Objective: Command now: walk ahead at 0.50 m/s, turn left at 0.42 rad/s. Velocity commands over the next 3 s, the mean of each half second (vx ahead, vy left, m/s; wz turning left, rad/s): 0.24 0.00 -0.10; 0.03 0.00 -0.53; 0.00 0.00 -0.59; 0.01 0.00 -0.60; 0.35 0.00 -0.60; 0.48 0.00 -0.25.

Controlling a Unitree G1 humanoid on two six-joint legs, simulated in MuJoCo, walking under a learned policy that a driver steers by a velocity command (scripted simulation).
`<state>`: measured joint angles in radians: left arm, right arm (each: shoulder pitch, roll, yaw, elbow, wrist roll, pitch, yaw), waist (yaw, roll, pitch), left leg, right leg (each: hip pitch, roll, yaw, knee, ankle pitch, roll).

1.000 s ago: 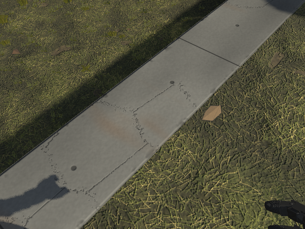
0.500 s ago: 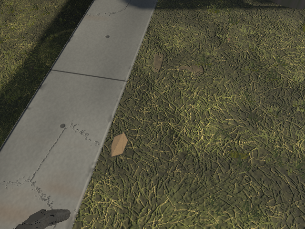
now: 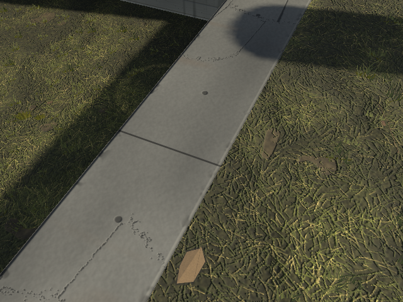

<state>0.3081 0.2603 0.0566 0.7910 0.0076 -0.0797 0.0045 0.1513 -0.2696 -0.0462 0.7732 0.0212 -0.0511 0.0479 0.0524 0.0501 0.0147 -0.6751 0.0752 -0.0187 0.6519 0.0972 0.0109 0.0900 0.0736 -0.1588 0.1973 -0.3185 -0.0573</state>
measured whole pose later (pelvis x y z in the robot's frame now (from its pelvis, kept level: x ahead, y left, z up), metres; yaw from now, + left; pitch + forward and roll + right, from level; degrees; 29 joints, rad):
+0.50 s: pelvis +0.21 +0.02 +0.01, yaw -4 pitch +1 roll +2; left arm 0.21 0.27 0.06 0.78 -0.01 0.02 0.01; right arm 0.11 -0.26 -0.05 0.80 -0.01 -0.01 -0.02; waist 0.00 -0.02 0.06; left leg -0.18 -0.01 0.19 0.37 -0.21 0.04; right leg -0.54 -0.09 0.01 0.77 -0.21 0.05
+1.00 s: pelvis +0.26 -0.01 +0.00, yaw -22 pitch +3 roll +1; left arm 0.15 0.30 0.08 0.66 -0.01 0.04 0.04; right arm 0.07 -0.29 -0.07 0.80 0.01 0.01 -0.02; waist 0.02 0.01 0.03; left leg -0.41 -0.03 -0.10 0.72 -0.36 -0.08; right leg -0.35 0.10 0.17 0.49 -0.18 -0.04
